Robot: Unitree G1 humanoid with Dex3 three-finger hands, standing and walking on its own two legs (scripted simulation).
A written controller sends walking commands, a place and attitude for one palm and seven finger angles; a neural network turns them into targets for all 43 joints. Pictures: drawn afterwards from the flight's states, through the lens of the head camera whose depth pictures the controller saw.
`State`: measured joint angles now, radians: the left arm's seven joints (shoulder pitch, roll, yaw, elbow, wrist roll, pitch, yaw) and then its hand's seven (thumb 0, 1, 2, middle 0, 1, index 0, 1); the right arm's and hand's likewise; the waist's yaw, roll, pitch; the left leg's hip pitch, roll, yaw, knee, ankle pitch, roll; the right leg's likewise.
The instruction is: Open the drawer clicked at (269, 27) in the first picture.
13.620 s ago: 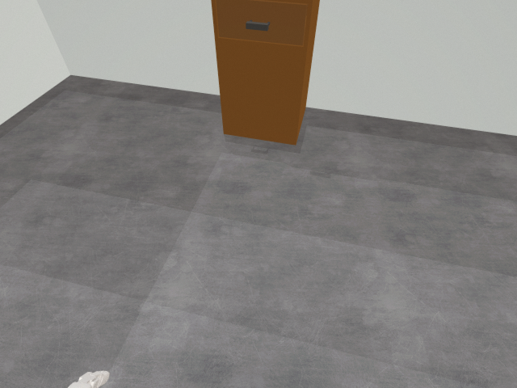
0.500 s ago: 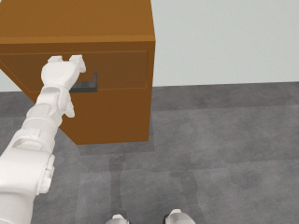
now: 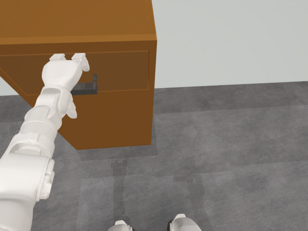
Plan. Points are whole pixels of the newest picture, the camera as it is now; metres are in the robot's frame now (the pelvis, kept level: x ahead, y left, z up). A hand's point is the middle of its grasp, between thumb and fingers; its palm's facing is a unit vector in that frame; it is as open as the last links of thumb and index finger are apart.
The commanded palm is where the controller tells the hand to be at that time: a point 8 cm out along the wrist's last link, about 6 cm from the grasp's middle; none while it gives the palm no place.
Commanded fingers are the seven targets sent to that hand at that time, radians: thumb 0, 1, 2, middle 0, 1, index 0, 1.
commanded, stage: move the hooked fingers above the handle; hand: left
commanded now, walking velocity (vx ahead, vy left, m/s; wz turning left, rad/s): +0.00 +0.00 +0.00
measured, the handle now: (80, 83) +0.56 +0.20 -0.03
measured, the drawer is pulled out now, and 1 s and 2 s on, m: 0.00 0.00 0.00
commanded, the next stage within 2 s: lower the fingers behind the handle in 1.04 s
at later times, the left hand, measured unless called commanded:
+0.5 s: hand (75, 81) +0.52 +0.19 +0.04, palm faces +0.02 -0.06 -1.00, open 13.8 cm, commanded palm +0.50 +0.21 +0.08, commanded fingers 0.00 -0.50 0.30 -0.30 -1.20 -0.30 -1.20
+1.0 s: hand (70, 85) +0.51 +0.20 +0.03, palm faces -0.01 -0.03 -1.00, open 13.8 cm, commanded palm +0.48 +0.21 +0.08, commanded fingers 0.00 -0.50 0.30 -0.30 -1.20 -0.30 -1.20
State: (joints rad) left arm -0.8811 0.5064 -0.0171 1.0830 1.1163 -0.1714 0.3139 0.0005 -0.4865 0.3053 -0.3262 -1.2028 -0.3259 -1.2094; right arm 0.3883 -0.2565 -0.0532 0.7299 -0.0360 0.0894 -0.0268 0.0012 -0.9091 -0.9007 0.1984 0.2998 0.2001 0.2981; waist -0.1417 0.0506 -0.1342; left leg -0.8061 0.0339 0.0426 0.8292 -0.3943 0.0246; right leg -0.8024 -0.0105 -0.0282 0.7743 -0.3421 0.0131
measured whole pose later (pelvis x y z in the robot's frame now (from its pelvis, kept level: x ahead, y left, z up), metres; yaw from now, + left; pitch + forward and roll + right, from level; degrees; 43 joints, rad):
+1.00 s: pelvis +0.00 +0.00 +0.00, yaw -1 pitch +21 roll -1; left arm -0.87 0.49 0.01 1.11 1.13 -0.09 0.36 0.00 -0.49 0.31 -0.32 -1.20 -0.32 -1.20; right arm 0.36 -0.28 -0.05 0.71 -0.03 0.09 -0.01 0.00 -0.91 -0.90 0.20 0.30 0.20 0.30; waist -0.14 0.06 -0.14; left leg -0.80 0.04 0.05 0.83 -0.40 0.02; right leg -0.80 0.00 -0.02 0.78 -0.35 0.01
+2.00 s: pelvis -0.01 +0.00 -0.02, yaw -1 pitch +24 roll -2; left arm -0.89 0.49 -0.02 1.16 1.14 -0.08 0.40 0.00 -0.49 0.31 -0.30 -1.20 -0.32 -1.20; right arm 0.35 -0.26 -0.06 0.74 -0.05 0.06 -0.01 0.00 -0.91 -0.90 0.20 0.30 0.20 0.30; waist -0.15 0.06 -0.16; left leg -0.94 0.04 0.04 0.96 -0.44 0.03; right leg -0.94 0.00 -0.02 0.90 -0.38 0.02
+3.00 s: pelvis -0.05 +0.00 -0.05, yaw +0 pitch +27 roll -2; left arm -1.06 0.59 -0.03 1.20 1.12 -0.04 0.32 0.00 -0.49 0.31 -0.30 -1.32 -0.32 -1.20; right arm 0.36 -0.27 -0.01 0.70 -0.02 0.02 -0.04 0.00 -0.91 -0.90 0.20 0.30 0.20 0.30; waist -0.19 0.07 -0.14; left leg -1.13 0.04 0.02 1.09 -0.43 0.03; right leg -1.12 -0.01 -0.04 1.03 -0.37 0.01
